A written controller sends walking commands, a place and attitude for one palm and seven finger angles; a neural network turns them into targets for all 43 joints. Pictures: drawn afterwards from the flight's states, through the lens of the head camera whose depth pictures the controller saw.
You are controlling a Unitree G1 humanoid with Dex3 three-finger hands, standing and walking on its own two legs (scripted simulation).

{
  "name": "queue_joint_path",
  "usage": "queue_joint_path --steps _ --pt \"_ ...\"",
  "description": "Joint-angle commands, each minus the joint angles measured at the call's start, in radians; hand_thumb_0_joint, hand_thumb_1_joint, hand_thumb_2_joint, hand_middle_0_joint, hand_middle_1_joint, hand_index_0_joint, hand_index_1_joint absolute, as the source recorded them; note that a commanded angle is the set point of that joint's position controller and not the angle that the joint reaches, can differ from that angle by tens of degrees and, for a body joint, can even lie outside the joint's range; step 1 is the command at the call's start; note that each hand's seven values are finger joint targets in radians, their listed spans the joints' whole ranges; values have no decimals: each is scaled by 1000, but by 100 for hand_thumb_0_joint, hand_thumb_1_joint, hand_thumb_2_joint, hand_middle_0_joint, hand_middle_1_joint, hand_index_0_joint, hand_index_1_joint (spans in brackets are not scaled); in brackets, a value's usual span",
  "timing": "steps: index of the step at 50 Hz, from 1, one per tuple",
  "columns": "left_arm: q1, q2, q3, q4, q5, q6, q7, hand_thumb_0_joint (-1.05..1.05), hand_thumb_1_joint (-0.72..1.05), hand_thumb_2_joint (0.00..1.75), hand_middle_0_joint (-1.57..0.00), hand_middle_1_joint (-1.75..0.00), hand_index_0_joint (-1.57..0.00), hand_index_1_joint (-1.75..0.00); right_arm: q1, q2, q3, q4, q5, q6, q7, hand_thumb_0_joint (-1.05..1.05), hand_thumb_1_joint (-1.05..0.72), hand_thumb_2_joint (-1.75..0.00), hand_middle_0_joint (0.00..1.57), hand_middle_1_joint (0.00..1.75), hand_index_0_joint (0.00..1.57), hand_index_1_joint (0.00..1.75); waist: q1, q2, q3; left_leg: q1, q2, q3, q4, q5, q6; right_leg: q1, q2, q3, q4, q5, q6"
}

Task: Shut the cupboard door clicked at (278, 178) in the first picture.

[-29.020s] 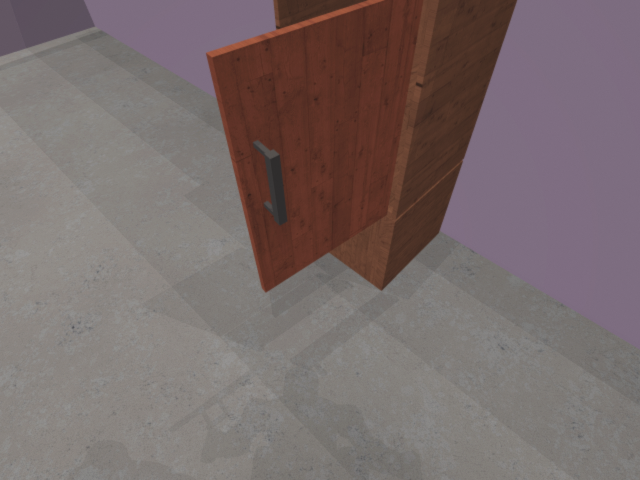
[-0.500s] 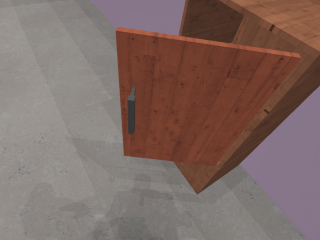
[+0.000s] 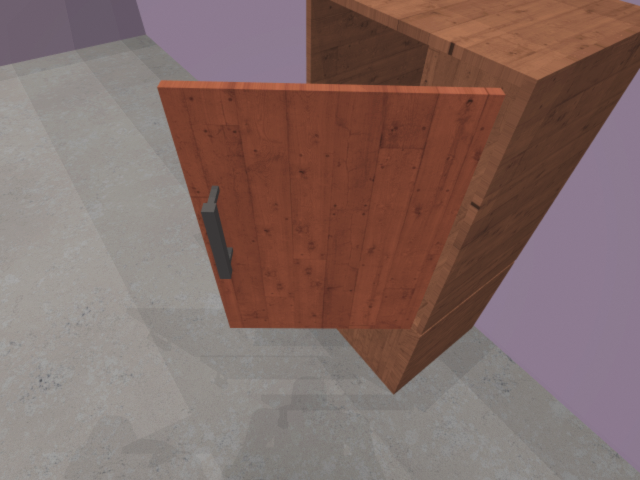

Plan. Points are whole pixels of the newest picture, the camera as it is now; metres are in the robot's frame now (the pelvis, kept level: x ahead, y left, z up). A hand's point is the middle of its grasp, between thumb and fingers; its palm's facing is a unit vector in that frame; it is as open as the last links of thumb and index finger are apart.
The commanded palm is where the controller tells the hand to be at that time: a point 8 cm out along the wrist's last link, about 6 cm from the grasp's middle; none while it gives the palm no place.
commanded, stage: come to a stop and stand still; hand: left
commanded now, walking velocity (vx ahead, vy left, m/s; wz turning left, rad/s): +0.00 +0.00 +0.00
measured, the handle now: (220, 234) +0.47 +0.17 +0.01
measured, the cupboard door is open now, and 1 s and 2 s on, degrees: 53 53 53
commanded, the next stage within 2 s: look again from close up in 0.76 s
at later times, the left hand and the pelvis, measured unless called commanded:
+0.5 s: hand out of the picture +0.00 +0.14 -0.18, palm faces +0.06 -0.99 -0.13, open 7.4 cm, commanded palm none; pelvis +0.02 -0.01 +0.00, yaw +1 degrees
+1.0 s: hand out of the picture +0.04 +0.18 -0.18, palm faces +0.00 -0.98 -0.22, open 7.4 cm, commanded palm none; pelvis +0.02 +0.01 -0.01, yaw +0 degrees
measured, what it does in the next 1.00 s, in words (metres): stands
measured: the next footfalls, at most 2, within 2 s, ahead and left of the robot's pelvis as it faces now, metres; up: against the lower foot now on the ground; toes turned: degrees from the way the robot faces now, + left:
none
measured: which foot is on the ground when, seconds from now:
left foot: down 0.00-1.00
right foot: down 0.00-1.00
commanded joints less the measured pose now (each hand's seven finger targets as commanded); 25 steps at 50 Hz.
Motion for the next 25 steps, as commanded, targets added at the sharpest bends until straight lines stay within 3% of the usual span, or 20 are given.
queue_joint_path --steps 1,4,13,19,25 --pt "63 87 14 -21 -7 -15 2 0 90 90 -20 -30 -20 -30 39 -85 -10 -26 -5 -17 -13 0 -90 -90 20 30 20 30 22 -14 76 49 48 -58 -49 33 12 -148 -97 90 -150 18 -39" --pt "85 78 12 -14 -6 -17 4 0 90 90 -20 -30 -20 -30 36 -76 -11 -21 -3 -16 -15 0 -90 -90 20 30 20 30 26 -35 75 64 49 -53 -37 35 13 -153 -97 88 -160 21 -40" --pt "120 55 13 -2 -6 -23 7 0 90 90 -20 -30 -20 -30 23 -76 -11 -19 -1 -24 -23 0 -90 -90 20 30 20 30 28 5 34 89 61 -57 -20 114 18 -103 -92 73 -119 172 -37" --pt "140 46 12 7 0 -23 10 0 90 90 -20 -30 -20 -30 -1 -69 -12 -26 2 -23 -27 0 -90 -90 20 30 20 30 30 -22 50 97 62 -54 -11 131 21 -98 -93 65 -119 234 -33" --pt "144 53 13 8 -1 -24 10 0 90 90 -20 -30 -20 -30 -18 -84 -11 -35 0 -27 -29 0 -90 -90 20 30 20 30 33 -1 21 114 62 -54 1 189 23 -61 -99 58 -101 327 -29"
